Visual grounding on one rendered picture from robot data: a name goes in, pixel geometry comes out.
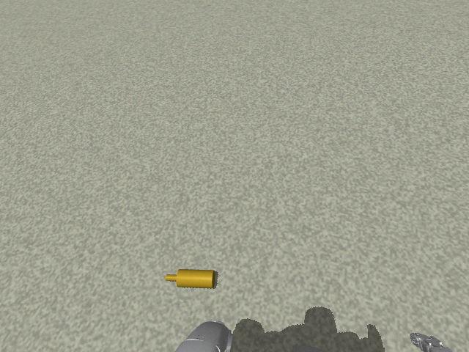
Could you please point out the right robot hand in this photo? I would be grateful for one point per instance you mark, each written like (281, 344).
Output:
(428, 344)

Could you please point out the bottle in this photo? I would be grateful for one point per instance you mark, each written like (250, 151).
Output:
(193, 278)

